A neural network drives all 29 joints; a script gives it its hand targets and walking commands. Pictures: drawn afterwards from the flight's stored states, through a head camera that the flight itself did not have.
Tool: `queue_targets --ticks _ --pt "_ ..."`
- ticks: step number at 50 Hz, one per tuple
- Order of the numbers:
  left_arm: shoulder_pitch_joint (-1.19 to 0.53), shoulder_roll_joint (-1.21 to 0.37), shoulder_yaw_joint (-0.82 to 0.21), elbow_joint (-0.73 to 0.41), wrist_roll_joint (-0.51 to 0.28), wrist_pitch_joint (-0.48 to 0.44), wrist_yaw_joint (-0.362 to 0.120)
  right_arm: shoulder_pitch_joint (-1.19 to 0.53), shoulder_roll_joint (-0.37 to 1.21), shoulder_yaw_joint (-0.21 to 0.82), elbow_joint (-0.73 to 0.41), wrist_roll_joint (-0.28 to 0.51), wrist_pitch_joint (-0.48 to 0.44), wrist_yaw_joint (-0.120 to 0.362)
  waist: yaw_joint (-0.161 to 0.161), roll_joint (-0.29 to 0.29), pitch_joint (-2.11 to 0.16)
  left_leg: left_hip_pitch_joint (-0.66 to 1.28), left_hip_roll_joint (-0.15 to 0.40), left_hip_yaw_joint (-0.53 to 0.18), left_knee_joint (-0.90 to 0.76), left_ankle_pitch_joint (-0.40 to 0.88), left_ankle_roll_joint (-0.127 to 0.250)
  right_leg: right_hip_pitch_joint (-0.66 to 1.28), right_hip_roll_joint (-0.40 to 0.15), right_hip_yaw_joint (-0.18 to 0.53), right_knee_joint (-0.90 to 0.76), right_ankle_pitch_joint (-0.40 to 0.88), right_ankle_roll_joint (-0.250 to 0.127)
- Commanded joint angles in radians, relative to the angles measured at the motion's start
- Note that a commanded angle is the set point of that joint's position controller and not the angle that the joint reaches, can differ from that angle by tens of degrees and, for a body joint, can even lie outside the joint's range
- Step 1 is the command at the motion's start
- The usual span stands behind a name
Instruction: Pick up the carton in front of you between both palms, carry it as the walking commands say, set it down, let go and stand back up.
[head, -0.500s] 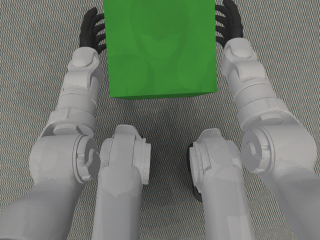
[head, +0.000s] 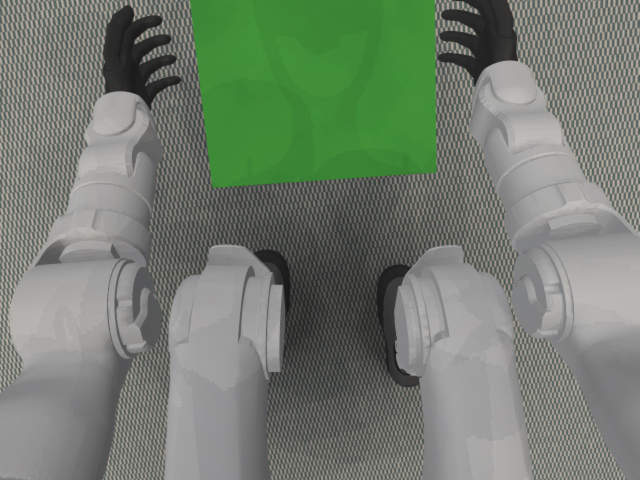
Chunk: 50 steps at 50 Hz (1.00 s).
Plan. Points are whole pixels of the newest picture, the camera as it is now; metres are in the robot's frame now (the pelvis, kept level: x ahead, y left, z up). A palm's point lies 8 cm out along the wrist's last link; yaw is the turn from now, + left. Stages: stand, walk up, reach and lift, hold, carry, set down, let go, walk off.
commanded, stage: set down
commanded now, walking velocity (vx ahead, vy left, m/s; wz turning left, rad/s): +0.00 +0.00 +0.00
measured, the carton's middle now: (317, 93) +0.49 +0.04 -0.24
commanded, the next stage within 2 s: let go in 1.14 s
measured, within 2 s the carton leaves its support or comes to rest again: neither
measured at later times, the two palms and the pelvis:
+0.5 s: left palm (23, 31) +0.49 +0.25 -0.05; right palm out of the picture +0.53 -0.14 -0.04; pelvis +0.01 +0.00 +0.08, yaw +1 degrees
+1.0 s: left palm out of the picture +0.49 +0.26 +0.10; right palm out of the picture +0.53 -0.15 +0.10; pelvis +0.04 +0.01 +0.21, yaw +1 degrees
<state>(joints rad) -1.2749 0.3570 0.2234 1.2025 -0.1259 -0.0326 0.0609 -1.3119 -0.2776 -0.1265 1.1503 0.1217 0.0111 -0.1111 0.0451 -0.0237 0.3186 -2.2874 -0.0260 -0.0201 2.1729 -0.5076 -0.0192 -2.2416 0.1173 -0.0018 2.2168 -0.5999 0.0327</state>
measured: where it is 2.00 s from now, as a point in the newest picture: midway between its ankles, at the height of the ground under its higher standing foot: (334, 338)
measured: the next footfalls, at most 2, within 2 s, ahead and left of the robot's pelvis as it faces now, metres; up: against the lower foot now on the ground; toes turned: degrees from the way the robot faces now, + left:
none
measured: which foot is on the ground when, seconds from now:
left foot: down 0.00-1.00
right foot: down 0.00-1.00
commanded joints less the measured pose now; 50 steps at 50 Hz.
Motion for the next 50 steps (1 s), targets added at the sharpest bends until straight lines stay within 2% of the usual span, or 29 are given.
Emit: queue_targets --ticks 1,7,13,16,20,27,33,38,50 --pt "-0.248 0.125 -0.063 -0.146 -0.085 -0.036 -0.006 -0.246 -0.084 0.058 -0.156 0.071 -0.030 0.002 0.024 0.002 -1.049 0.552 0.032 0.000 -0.122 0.304 0.010 0.359 -0.057 0.002 -0.189 0.249 0.003" --pt "-0.172 0.177 -0.090 -0.248 -0.143 -0.012 0.004 -0.172 -0.134 0.069 -0.290 0.098 -0.012 -0.016 0.033 0.003 -1.326 0.749 0.022 0.031 -0.132 0.364 -0.004 0.512 -0.058 -0.037 -0.184 0.292 0.002" --pt "-0.058 0.157 -0.049 -0.442 -0.095 0.062 0.015 -0.070 -0.117 0.005 -0.475 0.039 0.055 -0.035 0.031 0.009 -1.505 0.876 -0.006 0.074 -0.226 0.309 -0.006 0.623 -0.030 -0.073 -0.273 0.244 -0.008" --pt "-0.024 0.119 -0.019 -0.470 -0.050 0.100 0.010 -0.022 -0.088 -0.031 -0.456 0.005 0.090 -0.032 0.021 0.016 -1.364 0.802 -0.014 0.077 -0.290 0.238 -0.002 0.564 -0.026 -0.069 -0.336 0.178 -0.012" --pt "0.005 0.063 0.003 -0.431 -0.006 0.102 -0.006 0.021 -0.047 -0.073 -0.378 -0.028 0.084 -0.010 0.008 0.038 -1.198 0.737 -0.015 0.063 -0.354 0.213 -0.005 0.459 -0.029 -0.062 -0.404 0.150 -0.013" --pt "0.057 0.042 0.029 -0.422 0.032 0.095 -0.020 0.062 -0.035 -0.097 -0.368 -0.058 0.067 0.006 0.010 0.041 -1.266 0.796 -0.025 0.064 -0.458 0.262 -0.018 0.515 -0.024 -0.062 -0.510 0.199 -0.007" --pt "0.093 0.058 0.047 -0.507 0.043 0.112 -0.033 0.086 -0.034 -0.086 -0.470 -0.059 0.082 0.011 0.020 0.015 -1.397 0.913 -0.035 0.076 -0.554 0.323 -0.018 0.657 -0.019 -0.063 -0.609 0.256 0.001" --pt "0.113 0.061 0.053 -0.565 0.039 0.133 -0.050 0.105 -0.036 -0.086 -0.530 -0.062 0.104 0.017 0.015 0.011 -1.444 1.008 -0.038 0.081 -0.642 0.353 -0.017 0.751 -0.018 -0.063 -0.699 0.283 0.003" --pt "0.201 0.021 0.074 -0.523 0.077 0.122 -0.082 0.202 -0.010 -0.119 -0.476 -0.096 0.089 0.054 0.005 0.024 -1.340 1.172 -0.034 0.052 -0.883 0.415 -0.016 0.876 -0.032 -0.042 -0.944 0.340 0.006"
